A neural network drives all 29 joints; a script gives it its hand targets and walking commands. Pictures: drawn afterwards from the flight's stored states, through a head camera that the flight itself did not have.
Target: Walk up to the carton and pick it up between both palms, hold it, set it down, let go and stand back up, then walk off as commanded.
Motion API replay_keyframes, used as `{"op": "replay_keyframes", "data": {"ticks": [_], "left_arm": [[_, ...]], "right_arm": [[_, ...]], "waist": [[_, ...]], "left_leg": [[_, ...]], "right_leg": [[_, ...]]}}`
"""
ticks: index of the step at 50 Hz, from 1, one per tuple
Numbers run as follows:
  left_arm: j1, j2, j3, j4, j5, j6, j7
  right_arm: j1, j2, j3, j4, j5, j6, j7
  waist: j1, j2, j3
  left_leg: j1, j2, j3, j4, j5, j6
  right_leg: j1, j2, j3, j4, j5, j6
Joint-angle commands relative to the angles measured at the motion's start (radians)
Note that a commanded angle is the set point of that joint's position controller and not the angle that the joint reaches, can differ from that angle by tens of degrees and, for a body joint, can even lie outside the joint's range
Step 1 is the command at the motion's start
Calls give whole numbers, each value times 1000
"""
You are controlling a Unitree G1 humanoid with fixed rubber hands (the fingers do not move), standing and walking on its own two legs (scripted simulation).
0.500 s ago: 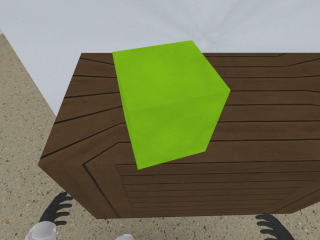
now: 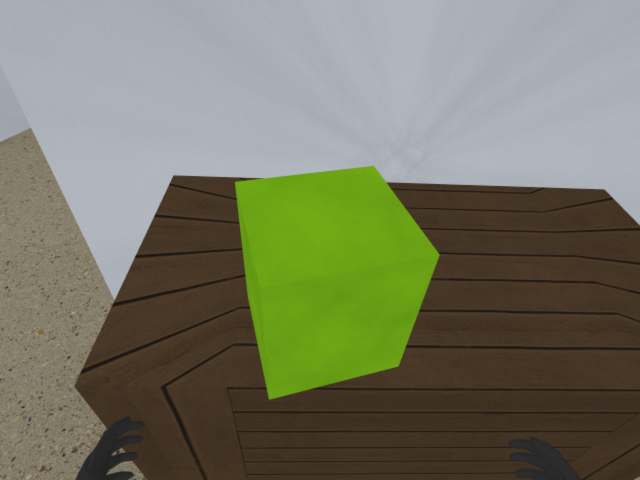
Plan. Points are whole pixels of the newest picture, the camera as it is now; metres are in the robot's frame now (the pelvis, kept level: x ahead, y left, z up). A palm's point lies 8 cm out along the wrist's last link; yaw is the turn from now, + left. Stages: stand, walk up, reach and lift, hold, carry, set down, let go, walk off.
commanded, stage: reach and lift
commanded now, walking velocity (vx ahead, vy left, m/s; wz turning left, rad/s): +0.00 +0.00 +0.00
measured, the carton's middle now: (322, 280) +0.40 +0.02 +0.05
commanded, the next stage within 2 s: none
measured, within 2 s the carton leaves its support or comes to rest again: neither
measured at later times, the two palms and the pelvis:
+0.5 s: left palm (124, 458) +0.16 +0.22 +0.02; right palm (558, 452) +0.18 -0.26 +0.02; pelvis +0.01 +0.01 +0.00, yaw +0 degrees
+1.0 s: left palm (152, 402) +0.20 +0.20 +0.06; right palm (561, 420) +0.20 -0.25 +0.06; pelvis -0.01 +0.00 +0.00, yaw -1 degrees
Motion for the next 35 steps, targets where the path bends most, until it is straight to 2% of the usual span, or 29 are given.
{"op": "replay_keyframes", "data": {"ticks": [1,3,8,13,19,23,31,35], "left_arm": [[-40,-5,9,-404,-77,-64,50],[-13,-32,-10,-433,-78,-60,58],[72,-99,-52,-543,-65,-35,79],[104,-147,-95,-660,-70,-16,94],[110,-180,-122,-793,-83,-15,121],[126,-205,-133,-835,-81,-1,136],[68,-220,-158,-918,-98,38,164],[-20,-228,-157,-901,-106,84,176]], "right_arm": [[-62,-134,-42,-328,160,-24,29],[-52,-154,-44,-341,185,-20,42],[-27,-213,-45,-358,248,-2,79],[-13,-245,-69,-423,286,20,100],[-11,-253,-82,-542,312,34,105],[21,-263,-79,-559,334,51,106],[-34,-265,-69,-705,370,83,89],[-117,-259,-73,-729,369,123,74]], "waist": [[40,12,-24],[36,20,-23],[51,69,-28],[36,69,-29],[33,50,-22],[28,46,-2],[53,16,16],[63,10,50]], "left_leg": [[205,-84,48,-29,166,34],[224,-78,42,-27,192,27],[250,-59,28,-25,261,-3],[253,-48,15,-11,299,-17],[221,-48,26,-4,275,-17],[203,-46,32,-5,253,-13],[144,-50,40,-18,168,9],[117,-45,45,-41,57,22]], "right_leg": [[-86,5,49,-180,234,22],[-89,11,42,-186,242,17],[-89,29,31,-197,243,-7],[-87,42,31,-200,254,-20],[-81,43,35,-188,260,-14],[-90,45,37,-183,237,-12],[-113,43,50,-167,169,-1],[-140,31,74,-172,73,0]]}}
